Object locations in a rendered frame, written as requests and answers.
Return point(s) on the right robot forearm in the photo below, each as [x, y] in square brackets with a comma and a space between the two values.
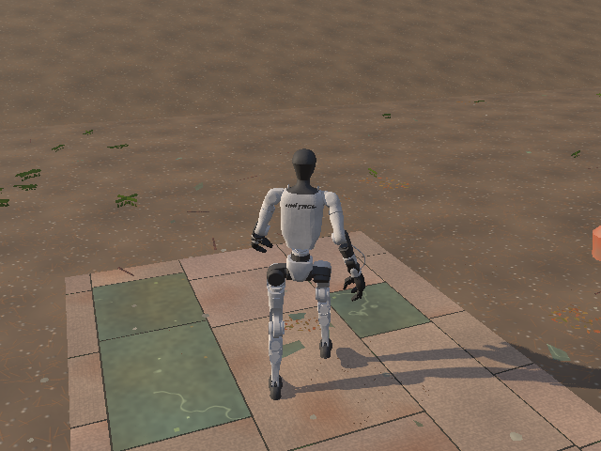
[346, 249]

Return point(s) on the robot right thigh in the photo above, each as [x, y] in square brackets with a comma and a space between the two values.
[322, 275]

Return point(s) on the right robot upper arm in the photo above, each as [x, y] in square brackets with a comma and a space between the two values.
[332, 201]

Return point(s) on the left robot hand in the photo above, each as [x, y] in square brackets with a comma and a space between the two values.
[266, 242]

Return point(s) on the robot left shin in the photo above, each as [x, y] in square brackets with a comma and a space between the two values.
[275, 354]

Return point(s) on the left robot forearm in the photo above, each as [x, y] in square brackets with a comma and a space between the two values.
[256, 238]

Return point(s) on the right robot hand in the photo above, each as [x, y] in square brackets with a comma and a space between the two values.
[360, 286]

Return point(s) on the left robot upper arm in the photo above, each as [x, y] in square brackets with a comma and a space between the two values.
[272, 198]

